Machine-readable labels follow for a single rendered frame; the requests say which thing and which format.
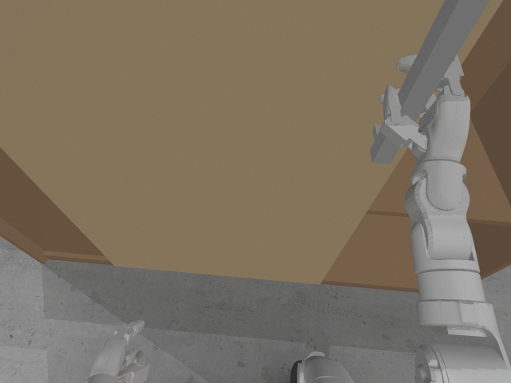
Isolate right robot forearm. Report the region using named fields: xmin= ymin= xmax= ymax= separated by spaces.
xmin=404 ymin=159 xmax=511 ymax=375

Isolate robot right hand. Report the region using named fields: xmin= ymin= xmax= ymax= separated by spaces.
xmin=378 ymin=54 xmax=470 ymax=165

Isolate handle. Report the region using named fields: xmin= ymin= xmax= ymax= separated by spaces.
xmin=370 ymin=0 xmax=490 ymax=164

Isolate robot right shin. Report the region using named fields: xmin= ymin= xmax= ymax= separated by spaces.
xmin=304 ymin=351 xmax=325 ymax=360

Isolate robot left hand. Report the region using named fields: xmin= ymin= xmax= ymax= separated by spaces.
xmin=89 ymin=320 xmax=150 ymax=383

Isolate robot right thigh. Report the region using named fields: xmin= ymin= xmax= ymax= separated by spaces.
xmin=297 ymin=356 xmax=354 ymax=383

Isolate robot right upper arm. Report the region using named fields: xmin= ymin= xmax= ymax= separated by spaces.
xmin=414 ymin=342 xmax=511 ymax=383

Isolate wardrobe door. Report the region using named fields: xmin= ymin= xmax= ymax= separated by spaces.
xmin=0 ymin=148 xmax=104 ymax=256
xmin=0 ymin=0 xmax=503 ymax=285

